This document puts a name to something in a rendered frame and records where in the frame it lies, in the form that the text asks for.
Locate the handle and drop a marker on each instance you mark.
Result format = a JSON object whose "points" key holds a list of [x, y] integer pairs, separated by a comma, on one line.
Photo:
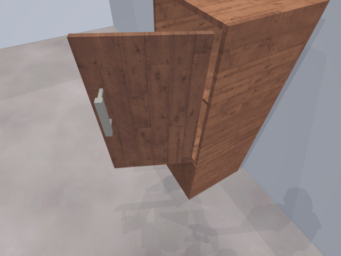
{"points": [[103, 115]]}

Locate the cupboard door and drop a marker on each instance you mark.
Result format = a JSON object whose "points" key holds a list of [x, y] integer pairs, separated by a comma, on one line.
{"points": [[153, 86]]}

